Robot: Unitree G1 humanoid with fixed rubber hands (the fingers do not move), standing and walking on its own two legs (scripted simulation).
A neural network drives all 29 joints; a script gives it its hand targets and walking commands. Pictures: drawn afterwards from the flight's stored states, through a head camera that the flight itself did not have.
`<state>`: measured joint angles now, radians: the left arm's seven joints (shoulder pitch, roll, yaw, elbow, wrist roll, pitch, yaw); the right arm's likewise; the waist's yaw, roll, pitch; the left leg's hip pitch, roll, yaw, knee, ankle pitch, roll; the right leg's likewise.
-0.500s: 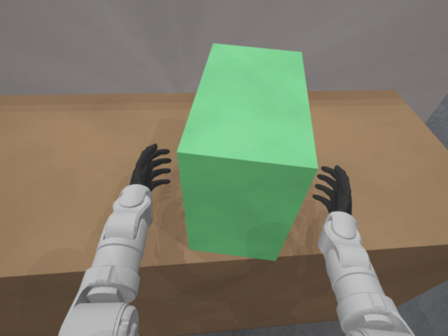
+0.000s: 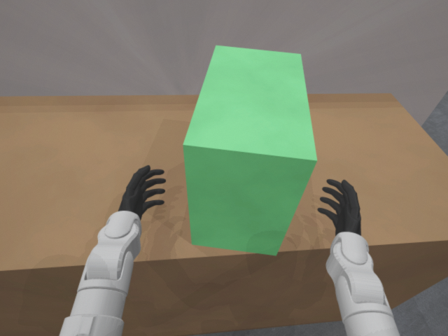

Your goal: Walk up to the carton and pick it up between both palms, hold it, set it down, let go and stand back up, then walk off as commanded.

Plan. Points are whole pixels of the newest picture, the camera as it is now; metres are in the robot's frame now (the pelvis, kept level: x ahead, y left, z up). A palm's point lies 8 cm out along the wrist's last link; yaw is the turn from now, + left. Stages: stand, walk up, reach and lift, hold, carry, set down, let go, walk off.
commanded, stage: set down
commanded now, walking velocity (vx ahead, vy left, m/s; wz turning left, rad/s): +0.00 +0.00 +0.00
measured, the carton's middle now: (245, 149) +0.49 -0.01 +0.08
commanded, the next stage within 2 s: none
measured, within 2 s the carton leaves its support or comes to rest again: neither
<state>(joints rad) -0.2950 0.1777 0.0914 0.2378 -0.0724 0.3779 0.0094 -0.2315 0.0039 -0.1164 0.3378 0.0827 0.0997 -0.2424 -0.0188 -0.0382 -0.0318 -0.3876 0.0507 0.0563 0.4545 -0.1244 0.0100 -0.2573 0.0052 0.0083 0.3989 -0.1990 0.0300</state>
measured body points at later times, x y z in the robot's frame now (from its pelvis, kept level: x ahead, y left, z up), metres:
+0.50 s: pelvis +0.00 +0.00 +0.00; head +0.02 +0.03 +0.45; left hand +0.29 +0.19 +0.05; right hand +0.26 -0.19 +0.05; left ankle +0.07 +0.11 -0.74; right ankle +0.00 -0.14 -0.74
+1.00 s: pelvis +0.00 +0.00 +0.00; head +0.02 +0.03 +0.45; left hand +0.25 +0.21 +0.02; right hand +0.21 -0.20 +0.03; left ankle +0.07 +0.11 -0.74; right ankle +0.00 -0.14 -0.74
